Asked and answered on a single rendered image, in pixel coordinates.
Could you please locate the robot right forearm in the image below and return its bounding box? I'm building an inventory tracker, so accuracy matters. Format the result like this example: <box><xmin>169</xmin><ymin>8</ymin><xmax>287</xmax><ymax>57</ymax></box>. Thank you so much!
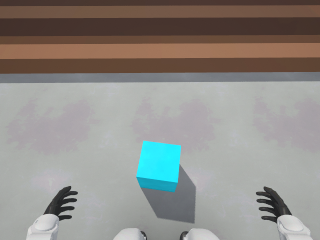
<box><xmin>277</xmin><ymin>214</ymin><xmax>313</xmax><ymax>240</ymax></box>

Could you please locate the robot thigh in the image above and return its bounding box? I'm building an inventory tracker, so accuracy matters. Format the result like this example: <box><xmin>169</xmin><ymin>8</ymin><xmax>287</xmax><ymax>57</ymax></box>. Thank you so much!
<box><xmin>183</xmin><ymin>228</ymin><xmax>219</xmax><ymax>240</ymax></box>
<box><xmin>113</xmin><ymin>228</ymin><xmax>146</xmax><ymax>240</ymax></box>

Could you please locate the carton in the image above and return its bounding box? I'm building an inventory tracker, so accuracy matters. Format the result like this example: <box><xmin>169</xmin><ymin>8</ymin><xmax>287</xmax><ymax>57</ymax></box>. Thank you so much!
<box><xmin>136</xmin><ymin>141</ymin><xmax>181</xmax><ymax>192</ymax></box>

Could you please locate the robot left thigh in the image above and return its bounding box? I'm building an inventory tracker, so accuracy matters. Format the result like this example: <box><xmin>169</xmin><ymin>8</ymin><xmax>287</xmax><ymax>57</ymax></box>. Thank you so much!
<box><xmin>113</xmin><ymin>228</ymin><xmax>146</xmax><ymax>240</ymax></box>

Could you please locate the robot right hand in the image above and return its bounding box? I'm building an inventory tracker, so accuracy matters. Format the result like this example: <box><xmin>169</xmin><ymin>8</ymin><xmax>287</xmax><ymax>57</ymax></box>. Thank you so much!
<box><xmin>256</xmin><ymin>186</ymin><xmax>292</xmax><ymax>224</ymax></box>

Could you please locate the robot right thigh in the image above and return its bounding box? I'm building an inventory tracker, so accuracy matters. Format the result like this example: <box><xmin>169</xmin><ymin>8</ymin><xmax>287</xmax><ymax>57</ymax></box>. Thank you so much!
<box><xmin>183</xmin><ymin>228</ymin><xmax>219</xmax><ymax>240</ymax></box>

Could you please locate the robot left hand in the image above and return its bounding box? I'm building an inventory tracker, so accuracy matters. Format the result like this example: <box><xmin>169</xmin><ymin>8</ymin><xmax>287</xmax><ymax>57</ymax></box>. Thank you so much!
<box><xmin>43</xmin><ymin>186</ymin><xmax>78</xmax><ymax>221</ymax></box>

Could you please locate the robot left forearm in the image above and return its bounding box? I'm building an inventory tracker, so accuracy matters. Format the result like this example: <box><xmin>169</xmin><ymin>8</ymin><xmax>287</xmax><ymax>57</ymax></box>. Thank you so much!
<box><xmin>26</xmin><ymin>214</ymin><xmax>60</xmax><ymax>240</ymax></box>

